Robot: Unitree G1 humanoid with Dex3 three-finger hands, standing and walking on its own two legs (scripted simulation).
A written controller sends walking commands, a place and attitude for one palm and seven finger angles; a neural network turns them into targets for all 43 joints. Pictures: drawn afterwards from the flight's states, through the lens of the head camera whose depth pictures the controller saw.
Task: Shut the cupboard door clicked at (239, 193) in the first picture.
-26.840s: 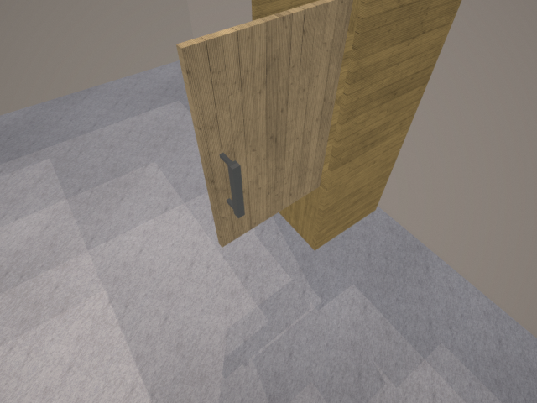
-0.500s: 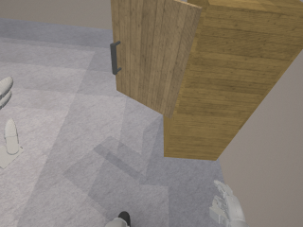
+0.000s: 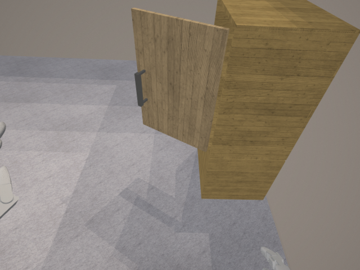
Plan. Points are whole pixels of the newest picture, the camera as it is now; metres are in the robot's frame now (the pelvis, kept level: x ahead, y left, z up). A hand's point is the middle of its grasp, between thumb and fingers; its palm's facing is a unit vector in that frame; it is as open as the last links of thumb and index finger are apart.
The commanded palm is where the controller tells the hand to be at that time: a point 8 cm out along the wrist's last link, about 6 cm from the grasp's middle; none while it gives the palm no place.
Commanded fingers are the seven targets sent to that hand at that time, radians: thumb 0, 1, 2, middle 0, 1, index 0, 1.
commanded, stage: stop stepping back and stand still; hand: left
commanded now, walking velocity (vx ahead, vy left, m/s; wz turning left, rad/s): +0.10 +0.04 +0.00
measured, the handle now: (141, 88) +0.92 +0.20 -0.08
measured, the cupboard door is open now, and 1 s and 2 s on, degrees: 59 59 59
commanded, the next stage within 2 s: let the arm hang, fingers relaxed in 0.66 s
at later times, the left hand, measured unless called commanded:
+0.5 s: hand (26, 180) +0.23 +0.28 +0.16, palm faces +0.40 -0.78 -0.49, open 7.4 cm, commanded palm +0.18 +0.31 +0.18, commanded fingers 0.00 0.90 0.90 -0.20 -0.30 -0.20 -0.30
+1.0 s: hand out of the picture +0.14 +0.20 -0.14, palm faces -0.03 -0.97 -0.24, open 7.4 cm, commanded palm none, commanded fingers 0.00 0.90 0.90 -0.20 -0.30 -0.20 -0.30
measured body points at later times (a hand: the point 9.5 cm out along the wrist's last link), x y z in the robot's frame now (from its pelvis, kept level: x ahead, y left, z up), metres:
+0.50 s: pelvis +0.03 +0.01 +0.00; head +0.04 +0.01 +0.45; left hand +0.20 +0.31 +0.19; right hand +0.20 -0.22 -0.08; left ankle +0.08 +0.10 -0.74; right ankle -0.04 -0.10 -0.74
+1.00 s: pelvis +0.01 +0.01 -0.01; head +0.01 +0.01 +0.44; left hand +0.14 +0.25 -0.12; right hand +0.13 -0.25 -0.13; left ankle +0.08 +0.10 -0.74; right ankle -0.04 -0.10 -0.74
